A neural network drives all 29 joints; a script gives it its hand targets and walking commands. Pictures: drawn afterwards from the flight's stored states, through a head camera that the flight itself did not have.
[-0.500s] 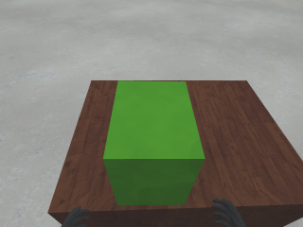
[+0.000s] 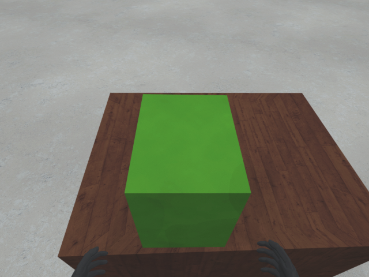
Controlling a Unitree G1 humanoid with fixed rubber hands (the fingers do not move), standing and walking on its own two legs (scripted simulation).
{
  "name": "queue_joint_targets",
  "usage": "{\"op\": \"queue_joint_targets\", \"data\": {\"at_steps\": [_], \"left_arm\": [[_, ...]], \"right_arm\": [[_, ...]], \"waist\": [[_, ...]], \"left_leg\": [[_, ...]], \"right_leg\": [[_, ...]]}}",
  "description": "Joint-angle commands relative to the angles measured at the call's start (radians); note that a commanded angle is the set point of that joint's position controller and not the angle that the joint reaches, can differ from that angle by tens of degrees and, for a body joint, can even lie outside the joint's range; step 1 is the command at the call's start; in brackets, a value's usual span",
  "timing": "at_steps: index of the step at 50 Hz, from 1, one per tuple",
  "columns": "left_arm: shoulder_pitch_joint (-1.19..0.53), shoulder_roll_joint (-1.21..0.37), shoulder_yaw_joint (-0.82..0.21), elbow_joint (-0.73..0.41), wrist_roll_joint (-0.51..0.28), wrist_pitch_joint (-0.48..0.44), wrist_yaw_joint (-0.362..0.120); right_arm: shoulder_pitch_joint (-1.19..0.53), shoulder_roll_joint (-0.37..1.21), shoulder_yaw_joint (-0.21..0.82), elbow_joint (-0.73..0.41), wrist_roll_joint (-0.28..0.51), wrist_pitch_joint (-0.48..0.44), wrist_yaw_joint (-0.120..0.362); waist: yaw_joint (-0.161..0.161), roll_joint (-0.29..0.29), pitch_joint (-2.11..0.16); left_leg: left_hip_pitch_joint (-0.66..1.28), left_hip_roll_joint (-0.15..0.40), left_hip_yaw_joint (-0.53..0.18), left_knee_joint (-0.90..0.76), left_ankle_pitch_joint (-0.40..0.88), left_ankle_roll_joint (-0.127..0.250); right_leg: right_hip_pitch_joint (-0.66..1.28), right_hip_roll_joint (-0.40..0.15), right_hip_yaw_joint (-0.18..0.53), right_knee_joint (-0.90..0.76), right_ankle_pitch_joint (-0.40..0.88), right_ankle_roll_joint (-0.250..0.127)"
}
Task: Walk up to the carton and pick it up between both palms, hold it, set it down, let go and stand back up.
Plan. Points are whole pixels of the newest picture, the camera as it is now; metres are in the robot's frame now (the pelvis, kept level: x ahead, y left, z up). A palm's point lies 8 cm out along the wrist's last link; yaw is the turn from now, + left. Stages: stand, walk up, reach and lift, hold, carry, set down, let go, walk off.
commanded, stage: let go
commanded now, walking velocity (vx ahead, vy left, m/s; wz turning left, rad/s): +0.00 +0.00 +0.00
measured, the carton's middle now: (184, 172) +0.40 +0.00 -0.02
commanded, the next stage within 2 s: stand in 0.14 s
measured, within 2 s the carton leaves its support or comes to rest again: neither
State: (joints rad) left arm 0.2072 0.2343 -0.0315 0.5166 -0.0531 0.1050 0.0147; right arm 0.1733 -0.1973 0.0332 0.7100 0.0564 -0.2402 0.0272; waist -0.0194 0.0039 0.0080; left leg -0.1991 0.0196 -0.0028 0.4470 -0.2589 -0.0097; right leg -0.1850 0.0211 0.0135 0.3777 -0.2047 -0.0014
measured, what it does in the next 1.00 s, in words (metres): stands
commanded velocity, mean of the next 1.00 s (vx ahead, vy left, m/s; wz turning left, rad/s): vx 0.00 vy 0.00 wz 0.00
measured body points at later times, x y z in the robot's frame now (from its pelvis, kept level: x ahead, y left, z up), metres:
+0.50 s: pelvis -0.01 -0.01 +0.00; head +0.00 -0.01 +0.45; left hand +0.14 +0.26 -0.10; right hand +0.12 -0.31 -0.09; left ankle -0.02 +0.12 -0.74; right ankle +0.00 -0.12 -0.74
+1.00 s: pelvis -0.01 -0.01 +0.00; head +0.00 -0.01 +0.45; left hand +0.11 +0.27 -0.12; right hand +0.11 -0.31 -0.10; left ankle -0.02 +0.12 -0.74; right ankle +0.00 -0.12 -0.74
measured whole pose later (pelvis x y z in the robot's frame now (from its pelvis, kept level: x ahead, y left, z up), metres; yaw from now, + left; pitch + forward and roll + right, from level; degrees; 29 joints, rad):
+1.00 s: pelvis -0.01 -0.01 +0.00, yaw +0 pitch +0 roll +0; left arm 0.19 0.30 0.03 0.86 -0.01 -0.02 0.00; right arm 0.22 -0.39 0.03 0.79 0.02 -0.04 0.00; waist -0.02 0.01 0.01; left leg -0.19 0.02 -0.01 0.45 -0.25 -0.01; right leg -0.20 0.02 0.01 0.44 -0.23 0.00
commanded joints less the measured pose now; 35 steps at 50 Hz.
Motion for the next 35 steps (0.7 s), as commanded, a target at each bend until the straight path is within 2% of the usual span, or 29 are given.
{"op": "queue_joint_targets", "data": {"at_steps": [1, 6, 7, 8, 9, 10, 11, 13, 14, 15, 16, 17, 18, 19, 20, 21, 22, 23, 24, 25, 26, 27, 28, 29, 30, 31, 32, 33, 35], "left_arm": [[-0.085, 0.047, 0.070, -0.115, 0.053, -0.025, 0.005], [-0.082, 0.065, 0.065, -0.114, 0.060, -0.024, 0.006], [-0.072, 0.069, 0.077, -0.113, 0.067, -0.022, 0.009], [-0.031, 0.267, 0.130, -0.016, 0.093, -0.079, 0.021], [-0.018, 0.265, 0.139, -0.014, 0.088, -0.095, 0.012], [-0.018, 0.270, 0.129, 0.006, 0.094, -0.106, 0.006], [-0.042, 0.258, 0.129, 0.001, 0.095, -0.121, 0.001], [-0.062, 0.226, 0.120, 0.030, 0.101, -0.133, -0.011], [-0.075, 0.247, 0.128, 0.048, 0.107, -0.140, -0.010], [-0.064, 0.239, 0.123, 0.065, 0.099, -0.140, -0.014], [-0.083, 0.258, 0.125, 0.071, 0.105, -0.143, -0.015], [-0.063, 0.249, 0.126, 0.078, 0.106, -0.145, -0.019], [-0.054, 0.249, 0.127, 0.089, 0.105, -0.146, -0.019], [-0.038, 0.260, 0.132, 0.108, 0.102, -0.151, -0.020], [-0.042, 0.274, 0.125, 0.119, 0.101, -0.149, -0.022], [-0.036, 0.284, 0.135, 0.133, 0.094, -0.148, -0.019], [-0.054, 0.308, 0.132, 0.134, 0.095, -0.150, -0.016], [-0.044, 0.284, 0.132, 0.162, 0.098, -0.153, -0.021], [-0.033, 0.309, 0.132, 0.167, 0.096, -0.155, -0.016], [-0.050, 0.309, 0.136, 0.173, 0.099, -0.156, -0.017], [-0.062, 0.303, 0.136, 0.185, 0.096, -0.154, -0.022], [-0.047, 0.303, 0.138, 0.180, 0.094, -0.153, -0.024], [-0.083, 0.291, 0.129, 0.195, 0.086, -0.146, -0.025], [-0.088, 0.276, 0.122, 0.183, 0.091, -0.147, -0.026], [-0.077, 0.272, 0.119, 0.210, 0.086, -0.144, -0.026], [-0.075, 0.302, 0.122, 0.207, 0.089, -0.153, -0.020], [-0.087, 0.300, 0.124, 0.211, 0.099, -0.147, -0.024], [-0.066, 0.282, 0.120, 0.218, 0.090, -0.146, -0.021], [-0.089, 0.301, 0.123, 0.240, 0.088, -0.148, -0.024]], "right_arm": [[-0.065, -0.121, -0.120, -0.028, -0.065, -0.029, 0.000], [-0.072, -0.130, -0.128, -0.042, -0.072, -0.015, -0.001], [-0.070, -0.126, -0.119, -0.043, -0.072, -0.014, 0.001], [0.026, -0.324, -0.109, 0.006, -0.113, 0.066, -0.028], [0.012, -0.337, -0.116, -0.004, -0.108, 0.100, -0.039], [0.002, -0.311, -0.113, -0.010, -0.115, 0.124, -0.045], [-0.011, -0.313, -0.108, -0.015, -0.112, 0.144, -0.051], [-0.022, -0.306, -0.098, -0.016, -0.102, 0.159, -0.053], [-0.014, -0.300, -0.100, -0.012, -0.098, 0.165, -0.045], [-0.005, -0.316, -0.094, -0.008, -0.101, 0.167, -0.045], [-0.008, -0.295, -0.084, -0.012, -0.103, 0.172, -0.041], [-0.027, -0.316, -0.085, -0.013, -0.107, 0.181, -0.041], [-0.034, -0.329, -0.088, -0.007, -0.103, 0.179, -0.041], [-0.020, -0.324, -0.079, 0.003, -0.108, 0.183, -0.039], [0.022, -0.323, -0.080, 0.010, -0.098, 0.184, -0.035], [0.017, -0.341, -0.074, 0.029, -0.108, 0.186, -0.033], [0.009, -0.321, -0.064, 0.011, -0.105, 0.188, -0.036], [-0.003, -0.316, -0.060, 0.016, -0.102, 0.185, -0.034], [0.024, -0.335, -0.060, 0.016, -0.098, 0.186, -0.033], [0.021, -0.346, -0.067, 0.038, -0.097, 0.191, -0.032], [0.029, -0.328, -0.058, 0.037, -0.094, 0.189, -0.033], [0.023, -0.332, -0.061, 0.028, -0.088, 0.191, -0.029], [0.013, -0.378, -0.066, 0.033, -0.094, 0.193, -0.032], [0.009, -0.375, -0.074, 0.041, -0.087, 0.196, -0.032], [0.012, -0.365, -0.069, 0.044, -0.091, 0.193, -0.036], [-0.005, -0.352, -0.066, 0.031, -0.090, 0.190, -0.030], [-0.002, -0.374, -0.069, 0.041, -0.092, 0.193, -0.036], [0.002, -0.361, -0.067, 0.054, -0.091, 0.192, -0.035], [0.029, -0.364, -0.065, 0.066, -0.094, 0.195, -0.037]], "waist": [[0.043, 0.054, -0.055], [0.038, 0.067, -0.038], [0.047, 0.072, -0.046], [0.030, 0.014, -0.173], [0.037, 0.005, -0.205], [0.023, 0.002, -0.152], [0.024, 0.038, -0.112], [0.031, 0.014, -0.108], [0.010, 0.023, -0.084], [0.023, -0.003, -0.105], [0.011, 0.011, -0.091], [0.036, -0.016, -0.073], [0.037, 0.027, -0.101], [0.035, 0.033, -0.084], [0.013, 0.012, -0.076], [0.030, 0.011, -0.058], [0.021, 0.010, -0.114], [0.026, 0.008, -0.103], [0.016, 0.036, -0.072], [0.026, 0.037, -0.097], [0.001, 0.008, -0.079], [0.011, 0.008, -0.123], [0.021, 0.045, -0.090], [0.018, 0.011, -0.130], [0.009, 0.002, -0.097], [0.027, -0.001, -0.121], [0.030, 0.046, -0.121], [0.027, 0.059, -0.089], [0.011, 0.042, -0.059]], "left_leg": [[0.184, -0.024, 0.093, -0.094, 0.296, -0.042], [0.184, -0.022, 0.091, -0.105, 0.271, -0.044], [0.172, -0.028, 0.092, -0.103, 0.283, -0.043], [0.051, 0.086, -0.052, 0.006, 0.484, 0.001], [0.070, 0.083, -0.027, 0.023, 0.423, -0.002], [0.039, 0.073, -0.041, 0.011, 0.356, 0.013], [0.016, 0.073, -0.036, -0.003, 0.324, 0.012], [-0.008, 0.070, -0.047, -0.024, 0.177, 0.030], [-0.026, 0.055, -0.038, -0.033, 0.132, 0.029], [-0.027, 0.067, -0.056, -0.036, 0.102, 0.045], [-0.039, 0.070, -0.062, -0.045, 0.094, 0.042], [-0.040, 0.068, -0.065, -0.041, 0.096, 0.049], [-0.032, 0.065, -0.049, -0.029, 0.087, 0.050], [-0.037, 0.063, -0.047, -0.040, 0.082, 0.048], [-0.050, 0.058, -0.053, -0.047, 0.060, 0.042], [-0.033, 0.063, -0.046, -0.052, 0.061, 0.050], [-0.012, 0.074, -0.058, -0.041, 0.093, 0.055], [0.000, 0.074, -0.064, -0.040, 0.134, 0.050], [-0.007, 0.077, -0.065, -0.039, 0.151, 0.050], [-0.009, 0.075, -0.065, -0.043, 0.166, 0.050], [-0.004, 0.082, -0.079, -0.035, 0.193, 0.059], [0.027, 0.079, -0.070, -0.027, 0.201, 0.047], [-0.001, 0.082, -0.064, -0.023, 0.236, 0.052], [0.025, 0.071, -0.059, -0.028, 0.220, 0.038], [0.020, 0.086, -0.080, -0.037, 0.201, 0.054], [0.047, 0.083, -0.073, -0.050, 0.199, 0.043], [0.020, 0.082, -0.060, -0.048, 0.204, 0.042], [0.000, 0.077, -0.069, -0.051, 0.197, 0.045], [-0.024, 0.078, -0.072, -0.073, 0.135, 0.044]], "right_leg": [[0.076, 0.021, -0.066, -0.042, 0.170, -0.029], [0.079, 0.025, -0.074, -0.041, 0.139, -0.032], [0.095, 0.023, -0.073, -0.037, 0.139, -0.031], [0.138, -0.095, 0.043, 0.098, 0.322, -0.037], [0.122, -0.094, 0.033, 0.084, 0.313, -0.021], [0.086, -0.087, 0.028, 0.089, 0.271, -0.025], [0.073, -0.097, 0.027, 0.080, 0.224, -0.016], [0.050, -0.088, 0.033, 0.044, 0.111, -0.015], [0.039, -0.095, 0.042, 0.032, 0.110, -0.027], [0.056, -0.098, 0.061, 0.017, 0.086, -0.026], [0.046, -0.092, 0.048, 0.035, 0.047, -0.025], [0.043, -0.090, 0.043, 0.025, 0.049, -0.028], [0.056, -0.105, 0.074, 0.017, 0.076, -0.033], [0.055, -0.115, 0.079, 0.010, 0.077, -0.036], [0.065, -0.106, 0.062, 0.017, 0.104, -0.022], [0.037, -0.110, 0.089, 0.010, 0.099, -0.026], [0.069, -0.106, 0.081, 0.021, 0.075, -0.027], [0.055, -0.107, 0.077, 0.024, 0.108, -0.028], [0.058, -0.114, 0.094, 0.018, 0.165, -0.042], [0.084, -0.112, 0.075, 0.036, 0.183, -0.030], [0.065, -0.116, 0.086, 0.020, 0.198, -0.035], [0.071, -0.108, 0.068, 0.024, 0.211, -0.036], [0.080, -0.126, 0.084, 0.042, 0.216, -0.041], [0.084, -0.111, 0.061, 0.043, 0.225, -0.032], [0.056, -0.115, 0.075, 0.032, 0.189, -0.038], [0.055, -0.094, 0.055, 0.034, 0.144, -0.032], [0.079, -0.098, 0.060, 0.018, 0.172, -0.029], [0.078, -0.111, 0.074, 0.018, 0.178, -0.034], [0.067, -0.116, 0.087, 0.010, 0.130, -0.037]]}}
